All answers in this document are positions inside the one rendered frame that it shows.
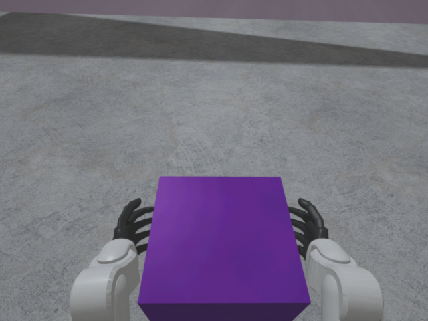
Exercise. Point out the robot left forearm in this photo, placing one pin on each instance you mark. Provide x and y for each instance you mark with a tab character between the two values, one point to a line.
101	292

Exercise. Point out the right robot hand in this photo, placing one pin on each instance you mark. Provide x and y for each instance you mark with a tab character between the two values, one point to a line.
313	228

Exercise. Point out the robot right forearm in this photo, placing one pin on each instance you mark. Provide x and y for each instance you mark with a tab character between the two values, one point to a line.
348	292

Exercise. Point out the left robot hand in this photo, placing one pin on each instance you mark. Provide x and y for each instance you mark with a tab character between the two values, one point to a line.
127	227

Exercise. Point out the carton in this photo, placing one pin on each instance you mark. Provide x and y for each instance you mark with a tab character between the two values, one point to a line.
222	249

